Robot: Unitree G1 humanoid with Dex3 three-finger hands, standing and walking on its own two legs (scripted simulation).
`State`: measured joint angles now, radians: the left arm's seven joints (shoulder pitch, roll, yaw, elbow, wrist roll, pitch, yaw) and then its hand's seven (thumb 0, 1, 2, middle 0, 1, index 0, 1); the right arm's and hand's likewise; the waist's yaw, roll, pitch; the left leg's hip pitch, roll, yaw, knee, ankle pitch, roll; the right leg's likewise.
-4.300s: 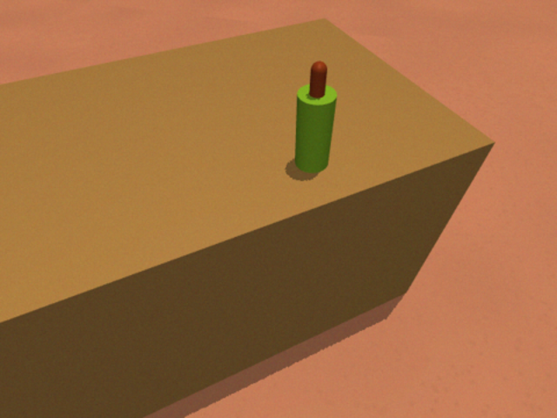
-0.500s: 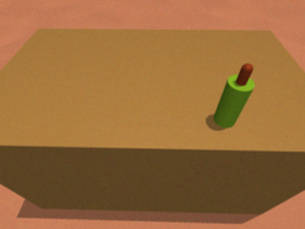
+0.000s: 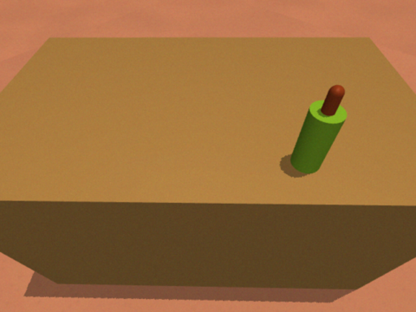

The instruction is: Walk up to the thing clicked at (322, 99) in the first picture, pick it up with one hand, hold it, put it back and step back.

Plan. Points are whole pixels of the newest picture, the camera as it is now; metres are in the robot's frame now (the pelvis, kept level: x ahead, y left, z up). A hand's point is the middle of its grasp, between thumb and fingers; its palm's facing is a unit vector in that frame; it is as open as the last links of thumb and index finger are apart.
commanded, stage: stand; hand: right
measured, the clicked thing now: (319, 130) +0.46 -0.23 +0.08
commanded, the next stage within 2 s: rise first in 1.76 s
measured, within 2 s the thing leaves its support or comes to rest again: neither
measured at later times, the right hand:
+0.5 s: hand out of the picture +0.07 -0.26 -0.16, palm faces -0.03 +0.94 -0.34, open 7.4 cm
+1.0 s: hand out of the picture +0.07 -0.25 -0.16, palm faces -0.04 +0.94 -0.34, open 7.4 cm
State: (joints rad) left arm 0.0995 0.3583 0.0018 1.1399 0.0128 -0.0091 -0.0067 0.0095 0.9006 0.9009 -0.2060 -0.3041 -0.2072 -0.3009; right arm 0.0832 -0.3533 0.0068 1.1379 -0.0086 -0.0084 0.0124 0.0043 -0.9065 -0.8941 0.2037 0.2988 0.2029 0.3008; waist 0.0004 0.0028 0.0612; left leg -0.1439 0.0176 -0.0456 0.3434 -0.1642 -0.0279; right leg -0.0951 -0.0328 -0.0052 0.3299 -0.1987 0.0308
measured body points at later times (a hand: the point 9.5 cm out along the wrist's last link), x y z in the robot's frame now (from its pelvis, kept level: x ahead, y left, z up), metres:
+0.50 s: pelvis +0.00 +0.00 +0.00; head +0.01 +0.00 +0.45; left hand +0.07 +0.30 -0.13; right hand +0.08 -0.30 -0.13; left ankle +0.02 +0.14 -0.75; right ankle -0.01 -0.14 -0.75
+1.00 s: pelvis +0.00 +0.00 +0.00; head +0.01 +0.00 +0.45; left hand +0.07 +0.31 -0.13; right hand +0.08 -0.30 -0.13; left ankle +0.02 +0.14 -0.75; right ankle -0.01 -0.14 -0.75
